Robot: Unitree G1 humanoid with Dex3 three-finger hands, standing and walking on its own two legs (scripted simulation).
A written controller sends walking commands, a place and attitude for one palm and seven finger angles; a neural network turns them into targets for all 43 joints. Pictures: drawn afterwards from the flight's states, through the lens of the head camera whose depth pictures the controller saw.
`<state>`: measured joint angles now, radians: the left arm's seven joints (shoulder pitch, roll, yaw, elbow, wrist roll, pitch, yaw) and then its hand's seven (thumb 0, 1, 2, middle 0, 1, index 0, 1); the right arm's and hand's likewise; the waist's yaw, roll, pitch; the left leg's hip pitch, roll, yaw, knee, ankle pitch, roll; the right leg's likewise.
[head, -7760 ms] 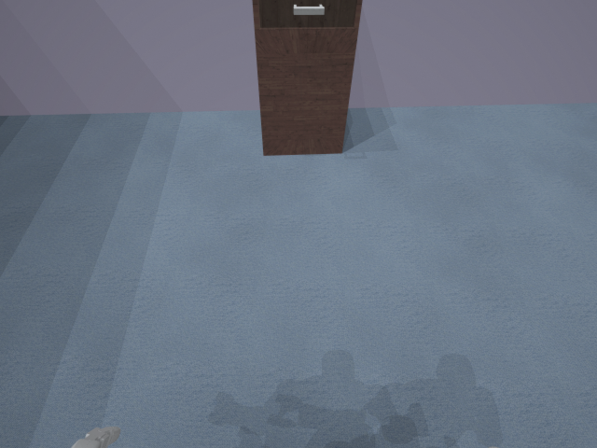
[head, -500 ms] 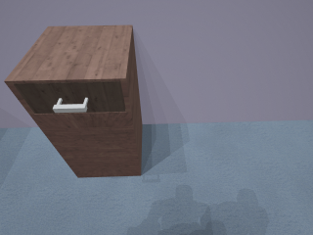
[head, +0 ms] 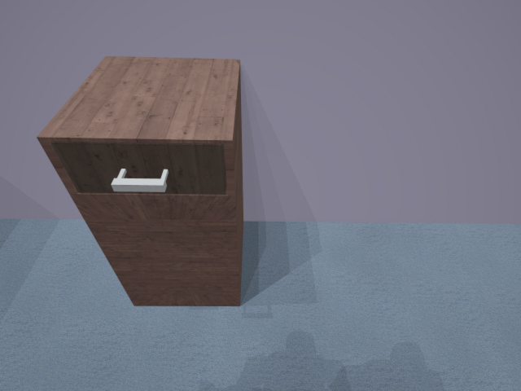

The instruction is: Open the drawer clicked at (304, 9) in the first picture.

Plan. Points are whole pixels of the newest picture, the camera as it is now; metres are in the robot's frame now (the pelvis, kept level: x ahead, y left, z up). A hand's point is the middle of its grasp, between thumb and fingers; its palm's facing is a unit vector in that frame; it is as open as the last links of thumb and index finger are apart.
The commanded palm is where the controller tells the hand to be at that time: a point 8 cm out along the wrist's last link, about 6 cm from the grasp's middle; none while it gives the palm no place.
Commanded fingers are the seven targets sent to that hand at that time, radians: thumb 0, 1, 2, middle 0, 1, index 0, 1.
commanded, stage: look again from close up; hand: left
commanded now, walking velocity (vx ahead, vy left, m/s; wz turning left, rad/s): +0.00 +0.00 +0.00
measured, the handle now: (141, 179) +0.57 +0.32 -0.03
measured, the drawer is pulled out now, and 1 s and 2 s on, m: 0.00 0.00 0.00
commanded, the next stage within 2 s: shuffle to correct the standing spot in 0.18 s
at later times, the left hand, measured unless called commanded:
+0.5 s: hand out of the picture +0.00 +0.23 -0.17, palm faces +0.07 -0.97 -0.23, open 7.4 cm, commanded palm none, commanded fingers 0.00 0.90 0.90 -0.20 -0.30 -0.20 -0.30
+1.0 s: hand out of the picture +0.08 +0.25 -0.17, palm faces +0.13 -0.97 -0.23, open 7.3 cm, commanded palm none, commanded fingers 0.00 0.90 0.90 -0.20 -0.30 -0.20 -0.30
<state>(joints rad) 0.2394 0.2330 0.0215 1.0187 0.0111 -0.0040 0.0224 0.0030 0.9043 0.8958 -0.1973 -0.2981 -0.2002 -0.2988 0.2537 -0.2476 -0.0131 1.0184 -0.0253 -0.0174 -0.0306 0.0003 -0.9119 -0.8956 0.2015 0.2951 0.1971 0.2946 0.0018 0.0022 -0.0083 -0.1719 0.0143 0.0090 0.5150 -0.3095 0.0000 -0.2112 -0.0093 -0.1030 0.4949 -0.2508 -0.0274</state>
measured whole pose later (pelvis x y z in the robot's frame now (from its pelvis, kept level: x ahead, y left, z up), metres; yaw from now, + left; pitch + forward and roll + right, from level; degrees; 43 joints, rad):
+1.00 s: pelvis +0.06 +0.07 +0.00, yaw +3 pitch -1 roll -1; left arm 0.30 0.13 0.05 1.02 0.02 -0.03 0.04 0.01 0.92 0.90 -0.20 -0.30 -0.20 -0.30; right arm 0.35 -0.15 -0.03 1.11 -0.03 0.03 0.01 0.00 -0.91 -0.90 0.20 0.30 0.20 0.29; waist 0.00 0.04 0.04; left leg -0.40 0.01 0.05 1.02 -0.41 0.01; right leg -0.24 -0.07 -0.16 0.53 -0.27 0.00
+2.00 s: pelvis +0.09 +0.11 +0.00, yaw +0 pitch -1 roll +0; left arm 0.30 0.15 -0.01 1.07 0.01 -0.01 0.03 0.00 0.93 0.90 -0.20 -0.30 -0.20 -0.30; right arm 0.31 -0.12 0.00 1.10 -0.03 0.00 -0.02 0.01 -0.92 -0.90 0.20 0.30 0.20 0.29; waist -0.01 0.01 0.03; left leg -0.22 0.02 0.06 0.45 -0.22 0.01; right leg -0.18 0.00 -0.09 0.44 -0.25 -0.04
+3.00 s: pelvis +0.06 +0.15 -0.03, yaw -1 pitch +6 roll +1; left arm 0.29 0.27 -0.10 0.16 0.94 0.00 0.43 0.01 0.73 0.82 -0.20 -0.42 -0.21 -0.42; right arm 0.18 -0.27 -0.03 0.62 -0.03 -0.06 0.01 0.01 -0.91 -0.90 0.20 0.30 0.20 0.29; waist 0.01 0.03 -0.12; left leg -0.55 -0.06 0.12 0.74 -0.30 0.07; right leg -0.56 0.03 0.09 0.81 -0.35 -0.02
